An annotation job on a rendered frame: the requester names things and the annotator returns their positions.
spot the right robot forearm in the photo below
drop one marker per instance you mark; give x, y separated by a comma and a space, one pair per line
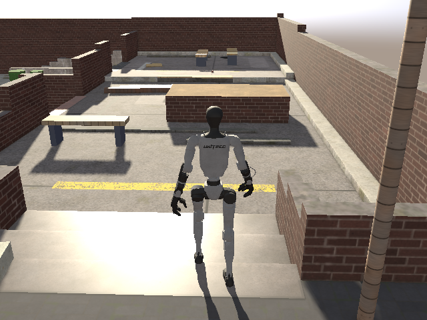
247, 175

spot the left robot forearm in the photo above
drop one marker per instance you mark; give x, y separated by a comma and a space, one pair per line
180, 182

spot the left robot upper arm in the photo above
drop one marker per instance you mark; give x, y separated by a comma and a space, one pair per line
189, 153

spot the right robot hand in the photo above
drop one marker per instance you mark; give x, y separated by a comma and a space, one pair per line
243, 187

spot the left robot hand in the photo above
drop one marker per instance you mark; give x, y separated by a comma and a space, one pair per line
174, 206

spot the robot left shin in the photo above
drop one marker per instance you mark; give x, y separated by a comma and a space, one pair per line
198, 233

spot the right robot upper arm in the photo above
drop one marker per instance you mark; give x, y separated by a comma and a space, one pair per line
238, 150

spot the humanoid robot head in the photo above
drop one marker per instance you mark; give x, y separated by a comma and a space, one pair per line
214, 116

